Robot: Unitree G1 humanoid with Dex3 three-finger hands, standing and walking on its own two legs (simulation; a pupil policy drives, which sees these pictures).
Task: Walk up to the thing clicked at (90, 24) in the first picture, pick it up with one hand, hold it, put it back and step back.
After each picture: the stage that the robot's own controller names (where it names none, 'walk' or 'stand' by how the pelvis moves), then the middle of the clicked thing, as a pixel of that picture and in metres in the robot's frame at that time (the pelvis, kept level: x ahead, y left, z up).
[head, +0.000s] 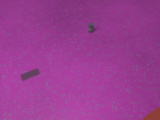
stand; (90, 27) +1.68 -0.15 -0.72
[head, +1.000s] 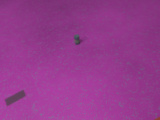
walk; (77, 39) +1.55 +0.12 -0.70
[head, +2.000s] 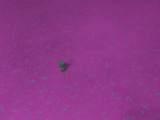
walk; (62, 65) +1.02 +0.25 -0.72
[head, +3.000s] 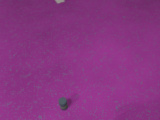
walk; (63, 104) +0.63 +0.20 -0.71
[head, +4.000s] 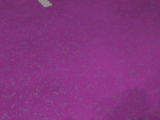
stand; out of the picture +0.39 +0.15 -0.70
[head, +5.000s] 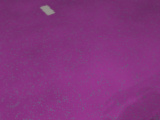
stand; out of the picture +0.35 +0.18 -0.72
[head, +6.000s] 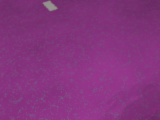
stand; out of the picture +0.36 +0.17 -0.72
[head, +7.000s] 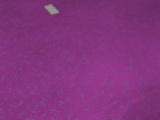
stand; out of the picture +0.34 +0.17 -0.73
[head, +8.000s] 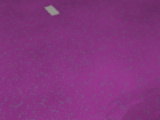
stand; out of the picture +0.35 +0.17 -0.73
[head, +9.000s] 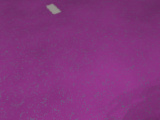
go down; out of the picture +0.34 +0.17 -0.73
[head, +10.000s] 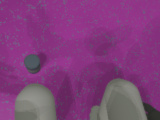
go down; (32, 64) +0.45 +0.18 -0.34
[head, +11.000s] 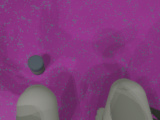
approach; (36, 65) +0.44 +0.18 -0.31
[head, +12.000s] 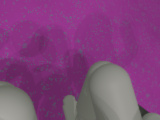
close in; out of the picture +0.43 +0.22 -0.22
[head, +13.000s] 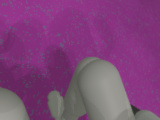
close; out of the picture +0.43 +0.24 -0.22
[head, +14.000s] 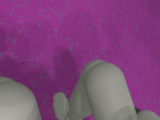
lift; out of the picture +0.40 +0.21 -0.22
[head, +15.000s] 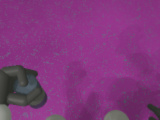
lift; (32, 92) +0.32 +0.17 -0.03
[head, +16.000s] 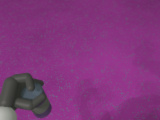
hold; (37, 101) +0.31 +0.16 -0.02
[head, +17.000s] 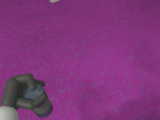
hold; (39, 101) +0.31 +0.16 -0.02
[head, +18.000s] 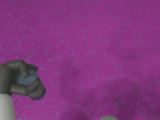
crouch; (32, 85) +0.37 +0.16 -0.07
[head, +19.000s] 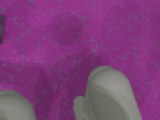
lower; out of the picture +0.58 +0.20 -0.28
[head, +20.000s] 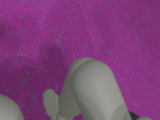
lower; out of the picture +0.57 +0.26 -0.26
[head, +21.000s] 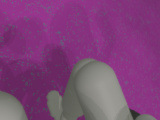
lower; out of the picture +0.58 +0.26 -0.26
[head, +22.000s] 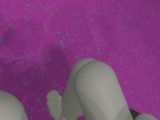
lower; out of the picture +0.58 +0.27 -0.26
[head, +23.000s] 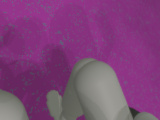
lower; out of the picture +0.58 +0.27 -0.26
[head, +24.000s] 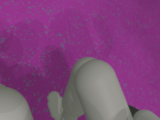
open; out of the picture +0.58 +0.27 -0.25
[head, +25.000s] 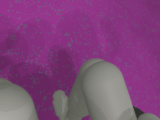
stand; out of the picture +0.58 +0.27 -0.25
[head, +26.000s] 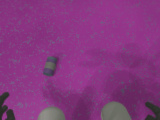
walk; (50, 66) +0.58 +0.17 -0.51
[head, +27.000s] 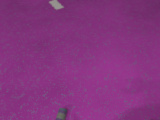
stand; (60, 116) +0.54 +0.16 -0.69
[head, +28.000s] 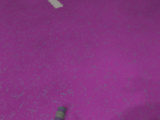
stand; (59, 115) +0.54 +0.17 -0.69
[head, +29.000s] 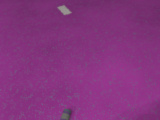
stand; (65, 117) +0.56 +0.16 -0.74
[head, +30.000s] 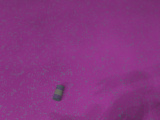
walk; (58, 92) +0.60 +0.14 -0.73
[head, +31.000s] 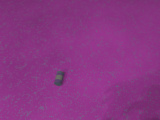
walk; (59, 78) +0.77 +0.23 -0.72
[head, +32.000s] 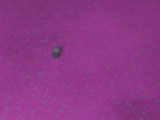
walk; (56, 51) +1.09 +0.21 -0.73
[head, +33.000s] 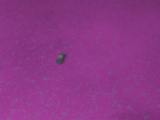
stand; (60, 58) +1.15 +0.20 -0.74
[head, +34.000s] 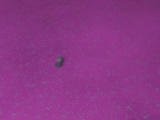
stand; (59, 61) +1.17 +0.23 -0.75
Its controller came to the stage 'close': yes
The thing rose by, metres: 0.70
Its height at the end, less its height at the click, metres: -0.02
